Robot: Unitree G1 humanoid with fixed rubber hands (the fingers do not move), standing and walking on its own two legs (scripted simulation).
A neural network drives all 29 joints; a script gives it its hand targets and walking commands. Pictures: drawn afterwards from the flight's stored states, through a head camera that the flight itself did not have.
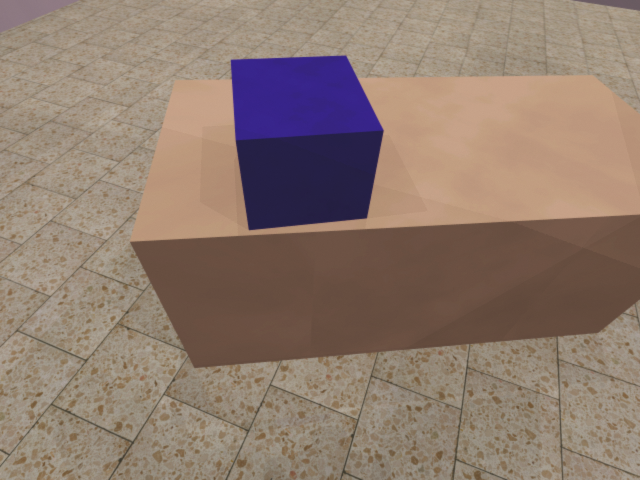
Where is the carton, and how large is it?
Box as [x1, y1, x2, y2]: [231, 56, 383, 229]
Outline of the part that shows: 346,56 231,60 235,137 249,229 366,217 383,130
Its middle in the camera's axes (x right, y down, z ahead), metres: -0.05 -0.23 +0.85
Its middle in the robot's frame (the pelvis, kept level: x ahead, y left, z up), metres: +0.78 +0.04 -0.02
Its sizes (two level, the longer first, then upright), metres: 0.308 0.262 0.225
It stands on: a pedestal, 0.64 m high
